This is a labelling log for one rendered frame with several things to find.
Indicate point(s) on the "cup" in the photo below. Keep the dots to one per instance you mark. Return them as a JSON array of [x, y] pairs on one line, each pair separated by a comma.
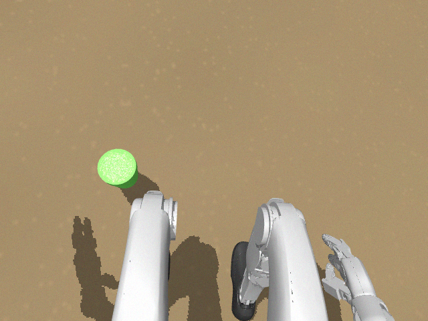
[[118, 168]]

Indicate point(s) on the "right robot hand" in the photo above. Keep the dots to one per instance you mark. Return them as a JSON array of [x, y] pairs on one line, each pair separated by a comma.
[[351, 270]]

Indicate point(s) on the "right robot foot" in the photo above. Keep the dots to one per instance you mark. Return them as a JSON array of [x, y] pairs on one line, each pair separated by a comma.
[[238, 265]]

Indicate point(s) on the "right robot arm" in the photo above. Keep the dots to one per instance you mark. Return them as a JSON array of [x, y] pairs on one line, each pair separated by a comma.
[[370, 308]]

